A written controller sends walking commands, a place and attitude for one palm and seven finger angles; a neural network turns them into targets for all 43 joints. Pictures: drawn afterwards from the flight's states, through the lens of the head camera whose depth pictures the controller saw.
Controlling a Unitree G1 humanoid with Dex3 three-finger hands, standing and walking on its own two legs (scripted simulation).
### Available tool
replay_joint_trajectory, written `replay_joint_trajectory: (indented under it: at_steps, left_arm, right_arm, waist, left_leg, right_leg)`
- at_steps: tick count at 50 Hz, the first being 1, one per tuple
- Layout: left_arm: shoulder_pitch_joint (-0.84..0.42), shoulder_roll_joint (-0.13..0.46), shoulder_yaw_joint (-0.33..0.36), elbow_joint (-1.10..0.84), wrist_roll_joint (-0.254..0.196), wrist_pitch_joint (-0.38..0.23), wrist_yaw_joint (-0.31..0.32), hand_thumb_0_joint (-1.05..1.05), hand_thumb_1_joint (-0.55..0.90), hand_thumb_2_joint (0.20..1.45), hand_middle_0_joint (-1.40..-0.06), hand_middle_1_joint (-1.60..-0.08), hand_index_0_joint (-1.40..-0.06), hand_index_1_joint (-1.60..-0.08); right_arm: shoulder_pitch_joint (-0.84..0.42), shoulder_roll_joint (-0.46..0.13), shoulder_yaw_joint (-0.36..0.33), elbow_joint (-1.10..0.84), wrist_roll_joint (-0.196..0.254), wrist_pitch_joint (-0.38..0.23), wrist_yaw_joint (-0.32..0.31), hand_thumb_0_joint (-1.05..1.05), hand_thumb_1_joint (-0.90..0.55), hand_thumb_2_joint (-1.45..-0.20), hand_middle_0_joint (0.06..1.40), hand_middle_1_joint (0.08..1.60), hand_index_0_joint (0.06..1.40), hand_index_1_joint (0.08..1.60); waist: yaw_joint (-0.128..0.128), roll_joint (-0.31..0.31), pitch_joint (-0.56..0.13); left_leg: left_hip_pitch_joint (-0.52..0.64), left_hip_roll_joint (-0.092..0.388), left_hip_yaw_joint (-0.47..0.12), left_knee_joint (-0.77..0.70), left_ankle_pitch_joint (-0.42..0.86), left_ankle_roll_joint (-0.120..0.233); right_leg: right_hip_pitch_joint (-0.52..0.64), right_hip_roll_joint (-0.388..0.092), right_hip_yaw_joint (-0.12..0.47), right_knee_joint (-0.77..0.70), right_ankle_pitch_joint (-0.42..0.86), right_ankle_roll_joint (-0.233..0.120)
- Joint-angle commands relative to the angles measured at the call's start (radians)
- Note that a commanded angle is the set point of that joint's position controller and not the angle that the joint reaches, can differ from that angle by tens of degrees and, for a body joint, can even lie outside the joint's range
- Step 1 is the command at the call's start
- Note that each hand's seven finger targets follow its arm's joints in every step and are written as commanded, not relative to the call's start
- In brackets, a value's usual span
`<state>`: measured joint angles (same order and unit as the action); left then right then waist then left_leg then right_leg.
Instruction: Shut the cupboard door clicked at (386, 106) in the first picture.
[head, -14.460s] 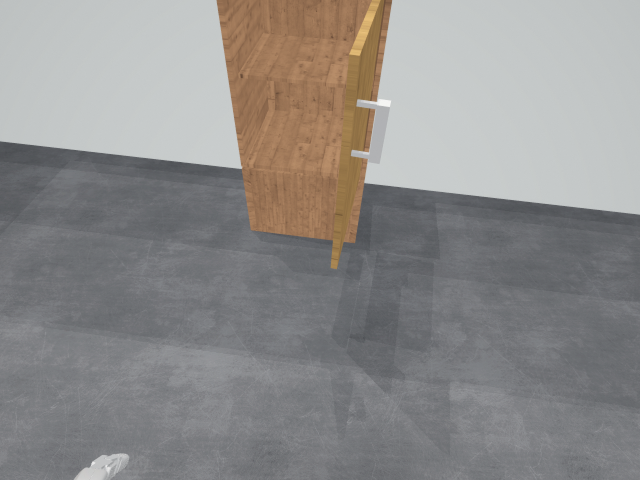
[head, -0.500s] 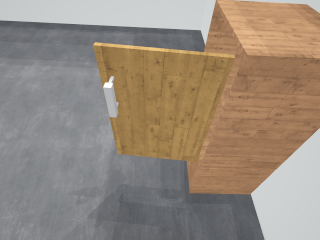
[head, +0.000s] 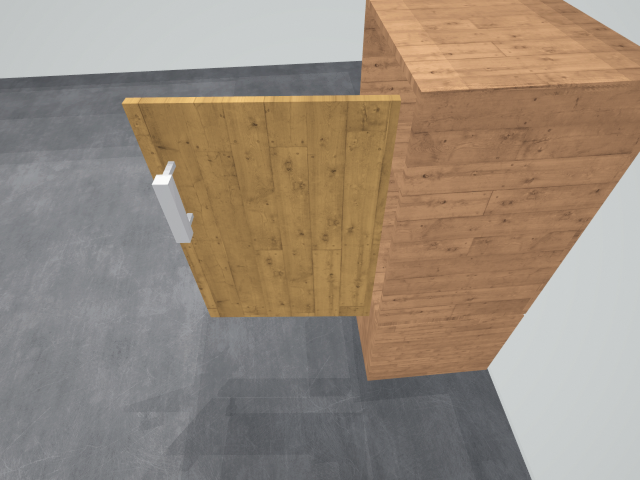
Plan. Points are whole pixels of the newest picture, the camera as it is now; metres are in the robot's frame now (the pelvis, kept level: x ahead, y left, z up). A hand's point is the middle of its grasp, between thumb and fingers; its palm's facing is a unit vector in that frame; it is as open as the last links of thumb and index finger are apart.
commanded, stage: come to a stop and stand still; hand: left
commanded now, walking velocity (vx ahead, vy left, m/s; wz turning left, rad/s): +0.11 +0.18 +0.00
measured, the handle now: (177, 202) +0.54 +0.28 +0.03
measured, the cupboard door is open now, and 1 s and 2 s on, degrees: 85 85 85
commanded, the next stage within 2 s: look again from close up in 0.98 s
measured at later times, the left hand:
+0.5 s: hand out of the picture -0.01 +0.20 -0.18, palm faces +0.07 -0.98 -0.20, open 7.3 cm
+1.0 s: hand out of the picture +0.04 +0.25 -0.17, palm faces -0.03 -0.97 -0.22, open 7.3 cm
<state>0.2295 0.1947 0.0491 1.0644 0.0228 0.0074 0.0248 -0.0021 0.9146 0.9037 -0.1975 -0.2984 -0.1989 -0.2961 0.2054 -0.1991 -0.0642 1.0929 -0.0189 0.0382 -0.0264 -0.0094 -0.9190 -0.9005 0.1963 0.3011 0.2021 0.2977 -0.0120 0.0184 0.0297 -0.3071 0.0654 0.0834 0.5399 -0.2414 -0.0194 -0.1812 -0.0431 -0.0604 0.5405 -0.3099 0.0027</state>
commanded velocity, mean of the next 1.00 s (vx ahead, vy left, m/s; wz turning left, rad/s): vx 0.00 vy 0.05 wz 0.00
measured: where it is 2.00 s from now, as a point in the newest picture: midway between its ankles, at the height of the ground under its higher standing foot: outside the picture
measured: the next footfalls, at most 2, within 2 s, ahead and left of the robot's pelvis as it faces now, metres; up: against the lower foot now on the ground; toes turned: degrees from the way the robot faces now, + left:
left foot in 0.36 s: +0.03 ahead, +0.12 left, +0.00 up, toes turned +4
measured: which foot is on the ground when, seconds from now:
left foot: down 0.00-0.00, up 0.02-0.34, down 0.36-1.00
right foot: down 0.00-1.00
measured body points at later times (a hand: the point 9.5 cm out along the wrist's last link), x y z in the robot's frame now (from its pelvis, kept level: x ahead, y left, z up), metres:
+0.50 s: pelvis +0.01 +0.03 +0.00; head +0.04 +0.03 +0.45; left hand -0.02 +0.25 -0.16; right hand +0.06 -0.21 -0.15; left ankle -0.01 +0.12 -0.73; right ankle -0.02 -0.12 -0.73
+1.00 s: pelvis +0.01 +0.07 +0.00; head +0.03 +0.07 +0.45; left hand +0.04 +0.30 -0.15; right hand +0.02 -0.17 -0.15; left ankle -0.01 +0.12 -0.73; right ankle -0.02 -0.11 -0.73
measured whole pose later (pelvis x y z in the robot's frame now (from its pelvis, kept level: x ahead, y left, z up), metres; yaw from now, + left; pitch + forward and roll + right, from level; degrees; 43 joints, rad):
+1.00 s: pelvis +0.01 +0.07 +0.00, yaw -2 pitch -1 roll +0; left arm 0.25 0.19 0.00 1.05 0.01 0.01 0.03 0.00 0.91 0.90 -0.20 -0.30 -0.20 -0.30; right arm 0.27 -0.18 0.02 1.06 -0.02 -0.02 -0.03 0.00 -0.92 -0.90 0.20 0.30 0.20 0.30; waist 0.00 -0.01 0.05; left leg -0.17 -0.06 0.13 0.46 -0.29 0.09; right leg -0.19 -0.12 0.01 0.49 -0.30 0.04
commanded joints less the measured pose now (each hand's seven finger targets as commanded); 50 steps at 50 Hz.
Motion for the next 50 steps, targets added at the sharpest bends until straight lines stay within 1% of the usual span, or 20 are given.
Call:
replay_joint_trajectory:
  at_steps: [1, 2, 5, 11, 14, 16, 17, 18, 19, 20, 21, 22, 23, 24, 25, 26, 28, 31, 37, 50]
  left_arm:
    - [0.034, 0.150, 0.006, -0.035, -0.002, -0.017, 0.007, 0.000, 0.900, 0.900, -0.200, -0.300, -0.200, -0.300]
    - [0.029, 0.132, 0.002, -0.033, -0.001, -0.019, 0.008, 0.000, 0.900, 0.900, -0.200, -0.300, -0.200, -0.300]
    - [0.045, 0.119, 0.002, -0.032, -0.006, -0.028, 0.006, 0.000, 0.900, 0.900, -0.200, -0.300, -0.200, -0.300]
    - [0.141, 0.126, 0.024, 0.005, -0.001, -0.029, 0.020, 0.000, 0.900, 0.900, -0.200, -0.300, -0.200, -0.300]
    - [0.125, 0.121, 0.029, 0.010, -0.001, -0.022, 0.029, 0.000, 0.900, 0.900, -0.200, -0.300, -0.200, -0.300]
    - [0.088, 0.105, 0.023, 0.008, -0.007, -0.017, 0.027, 0.000, 0.900, 0.900, -0.200, -0.300, -0.200, -0.300]
    - [0.079, 0.085, 0.018, 0.003, -0.010, -0.014, 0.024, 0.000, 0.900, 0.900, -0.200, -0.300, -0.200, -0.300]
    - [0.095, 0.049, 0.010, 0.002, -0.012, -0.011, 0.022, 0.000, 0.900, 0.900, -0.200, -0.300, -0.200, -0.300]
    - [0.208, 0.065, -0.007, 0.035, -0.009, -0.046, 0.057, 0.000, 0.900, 0.900, -0.200, -0.300, -0.200, -0.300]
    - [0.144, 0.119, 0.009, -0.026, 0.003, -0.061, 0.051, 0.000, 0.900, 0.900, -0.200, -0.300, -0.200, -0.300]
    - [0.134, 0.121, 0.004, -0.031, 0.007, -0.062, 0.044, 0.000, 0.900, 0.900, -0.200, -0.300, -0.200, -0.300]
    - [0.096, 0.121, 0.004, -0.038, 0.008, -0.059, 0.042, 0.000, 0.900, 0.900, -0.200, -0.300, -0.200, -0.300]
    - [0.097, 0.101, -0.001, -0.047, 0.006, -0.052, 0.041, 0.000, 0.900, 0.900, -0.200, -0.300, -0.200, -0.300]
    - [0.118, 0.069, -0.012, -0.050, 0.003, -0.042, 0.039, 0.000, 0.900, 0.900, -0.200, -0.300, -0.200, -0.300]
    - [0.129, 0.049, -0.021, -0.042, 0.001, -0.034, 0.038, 0.000, 0.900, 0.900, -0.200, -0.300, -0.200, -0.300]
    - [0.139, 0.036, -0.029, -0.037, -0.001, -0.025, 0.037, 0.000, 0.900, 0.900, -0.200, -0.300, -0.200, -0.300]
    - [0.140, 0.036, -0.035, -0.038, 0.000, -0.020, 0.032, 0.000, 0.900, 0.900, -0.200, -0.300, -0.200, -0.300]
    - [0.127, 0.049, -0.038, -0.044, -0.003, -0.012, 0.025, 0.000, 0.900, 0.900, -0.200, -0.300, -0.200, -0.300]
    - [0.097, 0.070, -0.037, -0.064, -0.003, -0.002, 0.018, 0.000, 0.900, 0.900, -0.200, -0.300, -0.200, -0.300]
    - [0.087, 0.086, -0.040, -0.038, -0.010, -0.006, 0.016, 0.000, 0.900, 0.900, -0.200, -0.300, -0.200, -0.300]
  right_arm:
    - [-0.035, -0.026, 0.007, -0.076, -0.006, -0.008, 0.022, 0.000, -0.900, -0.900, 0.200, 0.300, 0.200, 0.300]
    - [0.000, -0.025, 0.009, -0.059, -0.005, -0.009, 0.020, 0.000, -0.900, -0.900, 0.200, 0.300, 0.200, 0.300]
    - [0.082, -0.018, 0.020, -0.028, 0.000, -0.025, 0.020, 0.000, -0.900, -0.900, 0.200, 0.300, 0.200, 0.300]
    - [0.037, -0.036, 0.017, -0.065, 0.009, -0.027, 0.005, 0.000, -0.900, -0.900, 0.200, 0.300, 0.200, 0.300]
    - [0.066, -0.021, 0.019, -0.061, 0.016, -0.029, -0.001, 0.000, -0.900, -0.900, 0.200, 0.300, 0.200, 0.300]
    - [0.117, -0.005, 0.023, -0.033, 0.016, -0.037, -0.003, 0.000, -0.900, -0.900, 0.200, 0.300, 0.200, 0.300]
    - [0.138, -0.022, 0.019, -0.021, 0.015, -0.047, -0.005, 0.000, -0.900, -0.900, 0.200, 0.300, 0.200, 0.300]
    - [0.138, -0.058, 0.014, -0.020, 0.011, -0.055, -0.009, 0.000, -0.900, -0.900, 0.200, 0.300, 0.200, 0.300]
    - [0.024, -0.098, 0.014, -0.109, 0.017, -0.059, 0.003, 0.000, -0.900, -0.900, 0.200, 0.300, 0.200, 0.300]
    - [0.077, -0.036, 0.024, -0.146, 0.006, -0.044, 0.015, 0.000, -0.900, -0.900, 0.200, 0.300, 0.200, 0.300]
    - [0.060, 0.000, 0.030, -0.135, 0.005, -0.042, 0.013, 0.000, -0.900, -0.900, 0.200, 0.300, 0.200, 0.300]
    - [0.091, 0.007, 0.036, -0.121, 0.003, -0.044, 0.017, 0.000, -0.900, -0.900, 0.200, 0.300, 0.200, 0.300]
    - [0.133, -0.015, 0.036, -0.116, 0.004, -0.057, 0.022, 0.000, -0.900, -0.900, 0.200, 0.300, 0.200, 0.300]
    - [0.135, -0.056, 0.034, -0.113, 0.002, -0.066, 0.018, 0.000, -0.900, -0.900, 0.200, 0.300, 0.200, 0.300]
    - [0.126, -0.074, 0.035, -0.116, 0.003, -0.070, 0.010, 0.000, -0.900, -0.900, 0.200, 0.300, 0.200, 0.300]
    - [0.110, -0.089, 0.036, -0.124, 0.004, -0.069, 0.003, 0.000, -0.900, -0.900, 0.200, 0.300, 0.200, 0.300]
    - [0.084, -0.093, 0.041, -0.140, 0.003, -0.069, -0.004, 0.000, -0.900, -0.900, 0.200, 0.300, 0.200, 0.300]
    - [0.075, -0.099, 0.045, -0.145, 0.003, -0.067, -0.003, 0.000, -0.900, -0.900, 0.200, 0.300, 0.200, 0.300]
    - [0.079, -0.110, 0.048, -0.132, 0.001, -0.072, -0.007, 0.000, -0.900, -0.900, 0.200, 0.300, 0.200, 0.300]
    - [0.097, -0.102, 0.056, -0.068, 0.005, -0.075, -0.005, 0.000, -0.900, -0.900, 0.200, 0.300, 0.200, 0.300]
  waist:
    - [0.035, -0.251, 0.170]
    - [0.020, -0.206, 0.196]
    - [0.019, -0.121, 0.139]
    - [0.073, -0.143, 0.020]
    - [0.057, -0.163, -0.044]
    - [0.027, -0.176, -0.069]
    - [0.021, -0.140, -0.084]
    - [0.025, -0.032, -0.111]
    - [0.056, -0.033, -0.082]
    - [0.014, -0.096, -0.072]
    - [0.014, -0.066, -0.036]
    - [-0.009, -0.001, -0.042]
    - [-0.018, 0.039, -0.042]
    - [-0.001, 0.113, -0.047]
    - [0.009, 0.137, -0.049]
    - [0.019, 0.142, -0.025]
    - [0.030, 0.081, 0.025]
    - [0.022, 0.002, 0.058]
    - [0.024, 0.046, 0.039]
    - [0.022, -0.008, -0.005]
  left_leg:
    - [-0.051, -0.005, -0.050, 0.106, -0.130, 0.001]
    - [-0.039, 0.000, -0.055, 0.102, -0.092, 0.003]
    - [-0.039, -0.019, -0.053, 0.092, -0.057, 0.001]
    - [-0.130, -0.027, -0.063, 0.146, -0.174, -0.019]
    - [-0.057, -0.034, -0.056, 0.035, -0.134, -0.018]
    - [0.119, -0.049, -0.032, -0.143, 0.050, -0.011]
    - [0.216, -0.014, -0.059, -0.172, 0.182, 0.005]
    - [0.301, 0.067, -0.126, -0.132, 0.377, 0.040]
    - [0.126, 0.077, -0.063, 0.121, 0.287, 0.027]
    - [-0.013, -0.002, -0.050, 0.112, -0.124, 0.021]
    - [0.009, -0.013, -0.045, 0.082, -0.164, 0.019]
    - [0.071, -0.018, -0.038, -0.012, -0.077, 0.017]
    - [0.089, 0.011, -0.082, -0.079, 0.101, 0.029]
    - [0.090, 0.060, -0.141, -0.068, 0.303, 0.055]
    - [0.098, 0.097, -0.175, -0.088, 0.449, 0.084]
    - [0.095, 0.115, -0.189, -0.116, 0.478, 0.103]
    - [0.067, 0.100, -0.179, -0.117, 0.463, 0.105]
    - [0.054, 0.065, -0.163, -0.153, 0.257, 0.081]
    - [0.101, 0.075, -0.184, -0.218, 0.279, 0.064]
    - [0.149, 0.049, -0.128, -0.200, 0.279, 0.060]
  right_leg:
    - [-0.242, -0.261, 0.352, -0.489, -0.379, -0.117]
    - [-0.226, -0.250, 0.318, -0.465, -0.300, -0.119]
    - [-0.099, -0.220, 0.227, -0.368, -0.048, -0.121]
    - [0.162, -0.295, 0.242, -0.212, 0.569, -0.182]
    - [0.188, -0.281, 0.208, -0.133, 0.701, -0.172]
    - [0.104, -0.213, 0.146, -0.085, 0.606, -0.109]
    - [0.040, -0.161, 0.113, -0.049, 0.493, -0.076]
    - [-0.042, -0.102, 0.071, -0.028, 0.338, -0.038]
    - [0.013, -0.142, 0.163, -0.128, 0.576, -0.028]
    - [0.041, -0.229, 0.234, -0.155, 0.483, -0.078]
    - [-0.010, -0.248, 0.245, -0.154, 0.426, -0.109]
    - [-0.016, -0.216, 0.179, -0.096, 0.450, -0.116]
    - [-0.021, -0.132, 0.098, -0.013, 0.364, -0.078]
    - [-0.035, -0.065, 0.050, 0.022, 0.213, -0.043]
    - [-0.025, -0.030, 0.017, 0.031, 0.099, -0.024]
    - [-0.032, -0.014, 0.004, 0.028, 0.000, -0.015]
    - [-0.037, -0.015, 0.009, 0.006, 0.007, -0.017]
    - [-0.050, -0.034, 0.038, -0.033, 0.053, -0.021]
    - [-0.059, -0.035, 0.033, -0.018, 0.038, -0.009]
    - [-0.005, -0.065, 0.065, -0.075, 0.155, -0.013]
